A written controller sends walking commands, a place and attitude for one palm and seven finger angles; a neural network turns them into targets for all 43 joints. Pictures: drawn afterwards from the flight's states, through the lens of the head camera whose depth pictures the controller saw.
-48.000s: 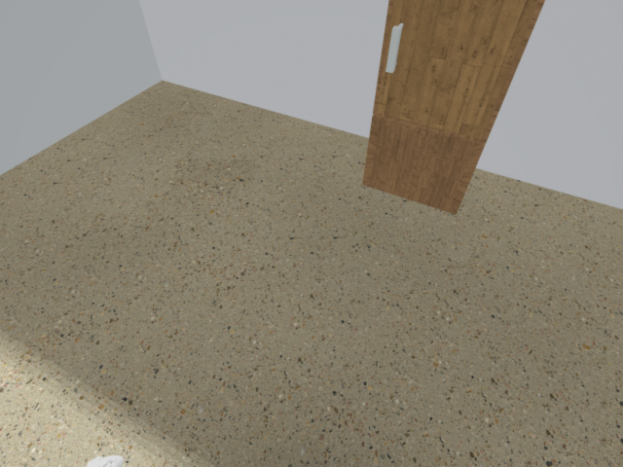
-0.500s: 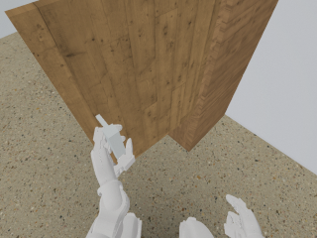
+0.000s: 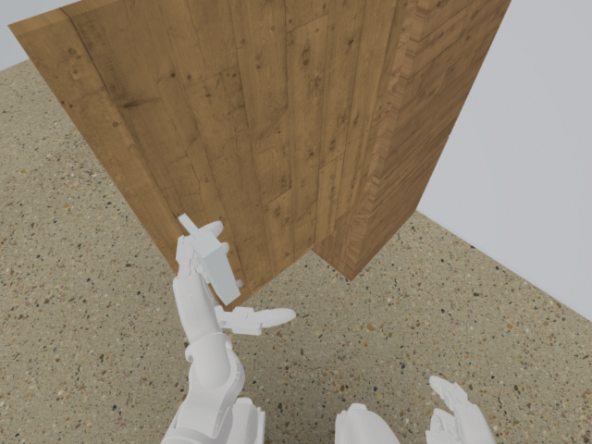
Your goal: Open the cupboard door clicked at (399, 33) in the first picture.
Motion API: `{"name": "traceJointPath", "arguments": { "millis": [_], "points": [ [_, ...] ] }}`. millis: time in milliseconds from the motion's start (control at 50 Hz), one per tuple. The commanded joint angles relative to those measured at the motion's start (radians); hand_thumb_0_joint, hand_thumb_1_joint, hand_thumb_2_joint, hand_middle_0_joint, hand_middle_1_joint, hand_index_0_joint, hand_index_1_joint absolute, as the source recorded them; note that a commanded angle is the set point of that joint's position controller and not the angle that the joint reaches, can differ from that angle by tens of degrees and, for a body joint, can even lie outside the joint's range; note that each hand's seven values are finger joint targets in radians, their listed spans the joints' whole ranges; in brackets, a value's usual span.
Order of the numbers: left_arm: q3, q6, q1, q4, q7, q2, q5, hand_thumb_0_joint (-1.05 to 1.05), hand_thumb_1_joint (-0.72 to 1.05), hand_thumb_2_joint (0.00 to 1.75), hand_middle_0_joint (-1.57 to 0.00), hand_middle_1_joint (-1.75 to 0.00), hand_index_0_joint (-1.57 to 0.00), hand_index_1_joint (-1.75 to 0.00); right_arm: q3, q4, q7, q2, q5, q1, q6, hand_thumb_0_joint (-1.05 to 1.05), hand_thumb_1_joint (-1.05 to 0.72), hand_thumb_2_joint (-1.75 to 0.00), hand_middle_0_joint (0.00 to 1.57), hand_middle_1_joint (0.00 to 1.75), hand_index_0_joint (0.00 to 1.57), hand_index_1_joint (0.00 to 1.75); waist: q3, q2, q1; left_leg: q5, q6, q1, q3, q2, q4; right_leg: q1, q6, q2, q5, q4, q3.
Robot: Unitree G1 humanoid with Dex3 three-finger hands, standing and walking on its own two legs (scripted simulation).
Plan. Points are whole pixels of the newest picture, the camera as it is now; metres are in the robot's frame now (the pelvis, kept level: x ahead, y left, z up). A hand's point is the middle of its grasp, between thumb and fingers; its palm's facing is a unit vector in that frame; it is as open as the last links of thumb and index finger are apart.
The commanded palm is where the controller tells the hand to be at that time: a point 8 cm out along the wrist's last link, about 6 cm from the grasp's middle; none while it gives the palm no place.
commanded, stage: open thumb and fingers to let go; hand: left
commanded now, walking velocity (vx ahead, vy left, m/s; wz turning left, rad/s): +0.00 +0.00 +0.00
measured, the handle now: (208, 260) +0.35 +0.14 +0.03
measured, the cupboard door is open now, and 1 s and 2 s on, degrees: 84 85 85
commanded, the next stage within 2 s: slide the hand sideways off the handle in 0.14 s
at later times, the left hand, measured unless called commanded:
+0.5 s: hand (226, 311) +0.28 +0.10 +0.03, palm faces -0.11 -0.99 +0.04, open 16.1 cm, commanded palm +0.26 +0.15 +0.03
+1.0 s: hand (197, 341) +0.24 +0.13 +0.03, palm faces -0.04 -1.00 +0.01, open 16.3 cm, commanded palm +0.21 +0.19 +0.03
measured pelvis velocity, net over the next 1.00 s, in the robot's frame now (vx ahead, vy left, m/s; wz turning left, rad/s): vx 0.00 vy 0.04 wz -0.02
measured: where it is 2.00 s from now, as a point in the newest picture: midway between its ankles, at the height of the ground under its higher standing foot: outside the picture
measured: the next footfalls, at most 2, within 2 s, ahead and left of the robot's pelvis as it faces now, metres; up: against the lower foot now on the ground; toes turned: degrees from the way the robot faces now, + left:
none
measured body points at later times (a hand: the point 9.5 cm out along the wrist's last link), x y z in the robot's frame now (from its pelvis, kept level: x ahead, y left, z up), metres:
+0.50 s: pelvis -0.01 +0.03 -0.01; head +0.07 +0.03 +0.44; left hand +0.28 +0.16 +0.03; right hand +0.16 -0.20 -0.11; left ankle +0.03 +0.14 -0.64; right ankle +0.02 -0.08 -0.64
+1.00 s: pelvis +0.00 +0.04 -0.01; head +0.08 +0.04 +0.43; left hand +0.24 +0.19 +0.03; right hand +0.19 -0.18 -0.10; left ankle +0.03 +0.14 -0.64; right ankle +0.02 -0.08 -0.64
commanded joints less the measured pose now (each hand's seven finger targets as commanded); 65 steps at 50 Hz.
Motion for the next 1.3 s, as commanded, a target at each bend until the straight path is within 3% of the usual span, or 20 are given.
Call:
{"name": "traceJointPath", "arguments": {
  "millis": [0,100,220,240,260,280,300,320,360,380,420,460,480,520,640,800,960,1000,1140,1280],
  "points": [
    [-0.008,-0.053,-0.186,-0.207,0.017,-0.02,0.034,0.0,-0.5,0.3,-0.19,-0.55,-0.19,-0.55,-0.028,-0.142,-0.004,-0.096,-0.004,-0.024,-0.045,0.0,-0.9,-0.9,0.2,0.3,0.2,0.3,-0.305,-0.091,-0.01,0.204,0.036,0.135,-0.001,-0.043,-0.115,0.26,0.055,-0.003,0.308,-0.213,0.108],
    [-0.028,-0.041,-0.175,-0.231,0.028,-0.047,0.04,0.0,-0.5,0.3,-0.15,-0.3,-0.15,-0.3,-0.024,-0.148,-0.001,-0.094,-0.004,-0.03,-0.049,0.0,-0.9,-0.9,0.2,0.3,0.2,0.3,-0.304,-0.073,-0.012,0.222,0.033,0.169,-0.008,-0.038,-0.123,0.226,0.047,0.009,0.307,-0.197,0.077],
    [-0.016,-0.025,-0.186,-0.229,0.041,-0.046,0.038,0.0,-0.5,0.3,-0.15,-0.3,-0.15,-0.3,-0.018,-0.153,0.0,-0.091,-0.004,-0.038,-0.049,0.0,-0.9,-0.9,0.2,0.3,0.2,0.3,-0.295,-0.074,-0.004,0.196,0.03,0.162,-0.014,-0.039,-0.13,0.214,0.045,0.012,0.258,-0.195,0.069],
    [-0.225,-0.051,-0.161,-0.239,-0.165,0.056,0.155,0.0,-0.5,0.3,-0.15,-0.3,-0.15,-0.3,-0.019,-0.142,0.004,-0.136,0.004,0.014,-0.037,0.0,-0.9,-0.9,0.2,0.3,0.2,0.3,-0.256,-0.098,-0.095,0.187,0.043,0.165,-0.011,-0.034,-0.1,0.183,0.048,0.001,0.31,-0.188,0.1],
    [-0.131,-0.087,-0.232,-0.292,-0.27,0.135,0.115,0.0,-0.5,0.3,-0.15,-0.3,-0.15,-0.3,-0.027,-0.154,-0.002,-0.126,0.011,0.013,-0.032,0.0,-0.9,-0.9,0.2,0.3,0.2,0.3,-0.293,-0.073,-0.07,0.19,0.049,0.153,-0.013,-0.035,-0.085,0.205,0.041,-0.005,0.334,-0.18,0.108],
    [-0.122,-0.109,-0.231,-0.336,-0.357,0.17,0.093,0.0,-0.5,0.3,-0.15,-0.3,-0.15,-0.3,-0.028,-0.168,-0.008,-0.134,0.016,0.01,-0.026,0.0,-0.9,-0.9,0.2,0.3,0.2,0.3,-0.333,-0.024,-0.057,0.206,0.051,0.168,-0.012,-0.038,-0.081,0.22,0.033,-0.004,0.351,-0.161,0.115],
    [-0.138,-0.116,-0.21,-0.351,-0.44,0.166,0.059,0.0,-0.5,0.3,-0.15,-0.3,-0.15,-0.3,-0.026,-0.184,-0.011,-0.131,0.027,0.002,-0.026,0.0,-0.9,-0.9,0.2,0.3,0.2,0.3,-0.349,0.001,-0.045,0.204,0.051,0.182,-0.01,-0.04,-0.083,0.219,0.032,-0.004,0.345,-0.161,0.118],
    [-0.147,-0.11,-0.194,-0.342,-0.51,0.146,0.002,0.0,-0.5,0.3,-0.15,-0.3,-0.15,-0.3,-0.023,-0.194,-0.015,-0.132,0.042,0.001,-0.028,0.0,-0.9,-0.9,0.2,0.3,0.2,0.3,-0.318,-0.013,-0.058,0.194,0.052,0.19,-0.017,-0.038,-0.087,0.203,0.032,0.0,0.327,-0.168,0.111],
    [-0.131,-0.081,-0.131,-0.36,-0.576,0.084,-0.135,0.0,-0.5,0.3,-0.15,-0.3,-0.15,-0.3,-0.016,-0.225,-0.019,-0.13,0.068,-0.018,-0.038,0.0,-0.9,-0.9,0.2,0.3,0.2,0.3,-0.285,-0.006,-0.033,0.163,0.046,0.198,-0.024,-0.04,-0.114,0.198,0.032,0.011,0.256,-0.19,0.094],
    [-0.128,-0.058,-0.111,-0.361,-0.584,0.057,-0.182,0.0,-0.5,0.3,-0.15,-0.3,-0.15,-0.3,-0.011,-0.239,-0.019,-0.132,0.078,-0.023,-0.042,0.0,-0.9,-0.9,0.2,0.3,0.2,0.3,-0.275,-0.011,-0.029,0.162,0.045,0.203,-0.032,-0.039,-0.127,0.189,0.03,0.015,0.232,-0.188,0.079],
    [-0.075,-0.028,-0.039,-0.356,-0.557,0.074,-0.211,0.0,-0.5,0.3,-0.15,-0.3,-0.15,-0.3,-0.015,-0.248,-0.018,-0.142,0.08,-0.019,-0.04,0.0,-0.9,-0.9,0.2,0.3,0.2,0.3,-0.26,-0.058,-0.013,0.165,0.042,0.189,-0.038,-0.036,-0.132,0.175,0.036,0.019,0.218,-0.178,0.062],
    [-0.062,-0.023,-0.014,-0.381,-0.517,0.094,-0.18,0.0,-0.5,0.3,-0.15,-0.3,-0.15,-0.3,-0.018,-0.259,-0.012,-0.143,0.074,-0.014,-0.038,0.0,-0.9,-0.9,0.2,0.3,0.2,0.3,-0.262,-0.077,-0.008,0.168,0.043,0.17,-0.038,-0.036,-0.123,0.166,0.037,0.017,0.215,-0.159,0.06],
    [-0.031,-0.029,0.014,-0.401,-0.498,0.14,-0.155,0.0,-0.5,0.3,-0.15,-0.3,-0.15,-0.3,-0.021,-0.268,-0.009,-0.147,0.07,-0.014,-0.038,0.0,-0.9,-0.9,0.2,0.3,0.2,0.3,-0.276,-0.047,0.011,0.187,0.04,0.166,-0.042,-0.037,-0.122,0.163,0.031,0.016,0.217,-0.138,0.058],
    [-0.058,-0.038,0.06,-0.432,-0.476,0.13,-0.11,0.0,-0.5,0.3,-0.15,-0.3,-0.15,-0.3,-0.023,-0.279,0.002,-0.141,0.065,-0.008,-0.033,0.0,-0.9,-0.9,0.2,0.3,0.2,0.3,-0.273,-0.039,0.009,0.202,0.036,0.181,-0.041,-0.032,-0.119,0.136,0.029,0.016,0.225,-0.12,0.055],
    [-0.049,-0.035,0.094,-0.484,-0.454,0.156,-0.075,0.0,-0.5,0.3,-0.15,-0.3,-0.15,-0.3,-0.02,-0.305,0.004,-0.142,0.062,-0.008,-0.017,0.0,-0.9,-0.9,0.2,0.3,0.2,0.3,-0.239,-0.038,0.007,0.113,0.035,0.15,-0.049,-0.032,-0.123,0.102,0.028,0.02,0.14,-0.118,0.057],
    [-0.068,-0.017,0.19,-0.59,-0.487,0.15,-0.106,0.0,-0.5,0.3,-0.15,-0.3,-0.15,-0.3,-0.012,-0.324,-0.01,-0.138,0.068,-0.004,-0.028,0.0,-0.9,-0.9,0.2,0.3,0.2,0.3,-0.271,-0.01,0.001,0.154,0.034,0.18,-0.06,-0.028,-0.118,0.104,0.03,0.025,0.173,-0.11,0.048],
    [-0.013,-0.003,0.38,-0.644,-0.532,0.192,-0.133,0.0,-0.5,0.3,-0.15,-0.3,-0.15,-0.3,-0.014,-0.343,-0.019,-0.133,0.07,0.01,-0.037,0.0,-0.9,-0.9,0.2,0.3,0.2,0.3,-0.246,-0.052,0.007,0.193,0.033,0.143,-0.047,-0.031,-0.097,0.136,0.034,0.029,0.233,-0.104,0.048],
    [-0.011,-0.013,0.399,-0.687,-0.546,0.204,-0.137,0.0,-0.5,0.3,-0.15,-0.3,-0.15,-0.3,-0.013,-0.35,-0.021,-0.131,0.069,0.002,-0.042,0.0,-0.9,-0.9,0.2,0.3,0.2,0.3,-0.252,-0.008,0.014,0.206,0.034,0.136,-0.046,-0.034,-0.088,0.133,0.032,0.026,0.24,-0.092,0.052],
    [0.02,-0.045,0.463,-0.738,-0.598,0.234,-0.173,0.0,-0.5,0.3,-0.15,-0.3,-0.15,-0.3,-0.019,-0.348,-0.033,-0.133,0.071,0.009,-0.06,0.0,-0.9,-0.9,0.2,0.3,0.2,0.3,-0.244,-0.004,0.003,0.196,0.037,0.111,-0.045,-0.037,-0.055,0.112,0.034,0.03,0.239,-0.079,0.057],
    [0.107,-0.027,0.539,-0.75,-0.638,0.296,-0.206,0.0,-0.5,0.3,-0.15,-0.3,-0.15,-0.3,-0.029,-0.35,-0.051,-0.135,0.077,0.004,-0.061,0.0,-0.9,-0.9,0.2,0.3,0.2,0.3,-0.258,-0.014,0.018,0.193,0.041,0.078,-0.041,-0.037,-0.037,0.132,0.035,0.036,0.234,-0.077,0.064]
  ]
}}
